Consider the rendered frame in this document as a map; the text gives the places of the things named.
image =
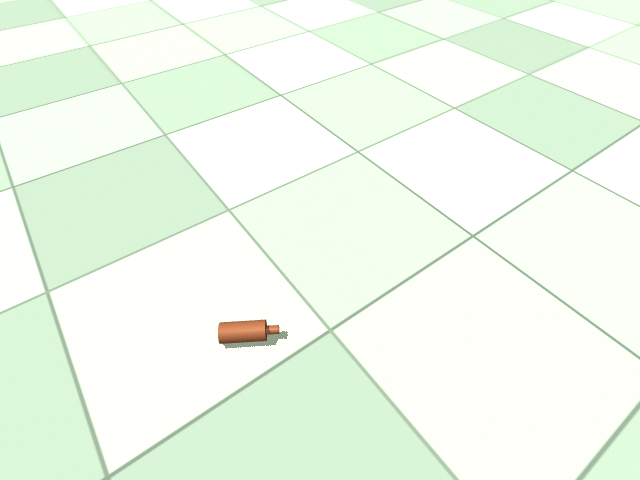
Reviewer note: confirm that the bottle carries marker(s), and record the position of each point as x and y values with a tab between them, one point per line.
245	331

